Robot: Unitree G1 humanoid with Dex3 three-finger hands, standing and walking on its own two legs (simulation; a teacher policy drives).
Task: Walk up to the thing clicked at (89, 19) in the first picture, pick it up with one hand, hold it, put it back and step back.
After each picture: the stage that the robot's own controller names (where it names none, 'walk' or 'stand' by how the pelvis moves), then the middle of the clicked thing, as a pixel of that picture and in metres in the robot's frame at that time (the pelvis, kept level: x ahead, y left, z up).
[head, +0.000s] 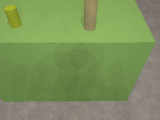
stand; (90, 8) +0.81 -0.03 +0.04
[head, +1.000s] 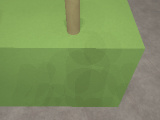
walk; (72, 10) +0.72 +0.09 +0.06
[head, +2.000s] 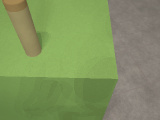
stand; (25, 29) +0.53 +0.23 +0.07
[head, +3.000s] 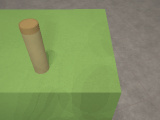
stand; (36, 49) +0.51 +0.21 +0.04
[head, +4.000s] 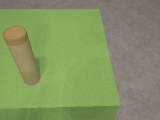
stand; (24, 59) +0.43 +0.23 +0.04
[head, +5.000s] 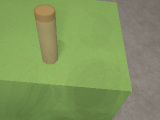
stand; (47, 38) +0.52 +0.14 +0.05
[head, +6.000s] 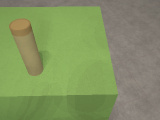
stand; (28, 50) +0.49 +0.22 +0.04
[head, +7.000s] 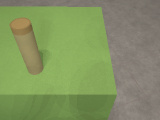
stand; (29, 49) +0.50 +0.21 +0.04
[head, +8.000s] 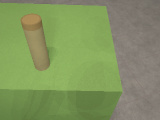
stand; (37, 45) +0.52 +0.19 +0.03
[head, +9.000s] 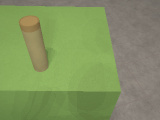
stand; (36, 46) +0.52 +0.20 +0.03
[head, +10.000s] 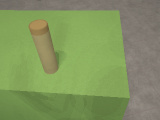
rise first; (45, 49) +0.51 +0.20 +0.04
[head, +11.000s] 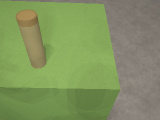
go down; (33, 42) +0.53 +0.18 +0.05
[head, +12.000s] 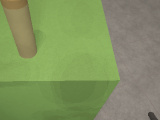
go down; (21, 28) +0.52 +0.18 +0.08
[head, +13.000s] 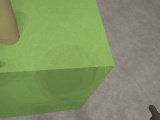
close in; out of the picture +0.52 +0.19 +0.11
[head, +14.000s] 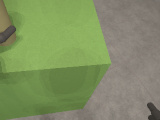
close; out of the picture +0.53 +0.20 +0.12
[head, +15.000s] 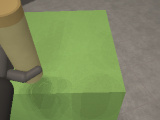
lift; (20, 48) +0.33 +0.16 +0.23
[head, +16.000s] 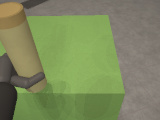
hold; (24, 54) +0.32 +0.16 +0.22
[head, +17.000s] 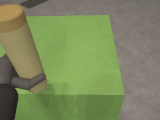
hold; (24, 56) +0.32 +0.16 +0.21
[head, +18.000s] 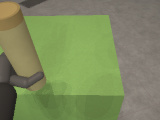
hold; (22, 54) +0.32 +0.16 +0.22
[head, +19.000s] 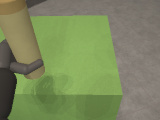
crouch; (23, 41) +0.35 +0.16 +0.23
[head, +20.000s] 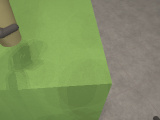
crouch; out of the picture +0.48 +0.21 +0.24
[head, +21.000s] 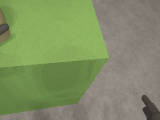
lower; out of the picture +0.52 +0.20 +0.13
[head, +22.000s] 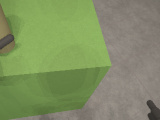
lower; out of the picture +0.50 +0.20 +0.12
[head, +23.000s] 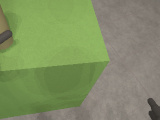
lower; out of the picture +0.51 +0.20 +0.12
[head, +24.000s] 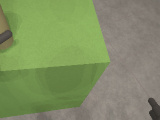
lower; out of the picture +0.51 +0.20 +0.12
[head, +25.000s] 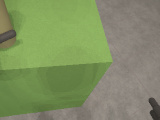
open; out of the picture +0.51 +0.20 +0.12
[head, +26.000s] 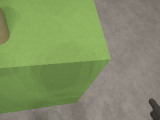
rise; out of the picture +0.51 +0.20 +0.13
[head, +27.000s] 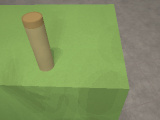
sink last; (40, 45) +0.50 +0.20 +0.08
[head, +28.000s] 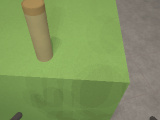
stand; (39, 33) +0.51 +0.19 +0.09
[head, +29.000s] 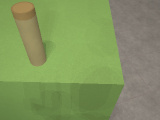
stand; (31, 38) +0.51 +0.19 +0.09
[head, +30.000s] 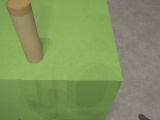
stand; (28, 34) +0.51 +0.20 +0.09
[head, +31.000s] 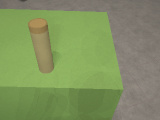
stand; (42, 48) +0.53 +0.18 +0.04
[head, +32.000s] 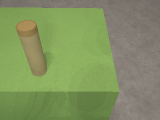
stand; (33, 51) +0.50 +0.20 +0.03
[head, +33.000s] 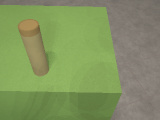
stand; (35, 51) +0.49 +0.19 +0.03
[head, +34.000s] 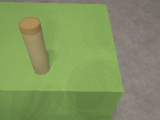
walk; (36, 49) +0.49 +0.19 +0.04
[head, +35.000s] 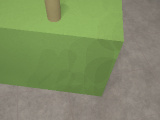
walk; out of the picture +0.74 +0.17 +0.05
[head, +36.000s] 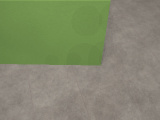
walk; out of the picture +1.04 +0.20 +0.06
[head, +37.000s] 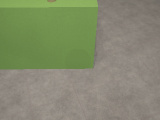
stand; out of the picture +1.20 +0.27 +0.06
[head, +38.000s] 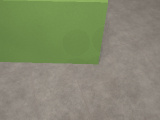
stand; out of the picture +1.18 +0.18 +0.04
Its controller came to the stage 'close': yes
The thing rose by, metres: 0.21
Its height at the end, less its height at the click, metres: +0.00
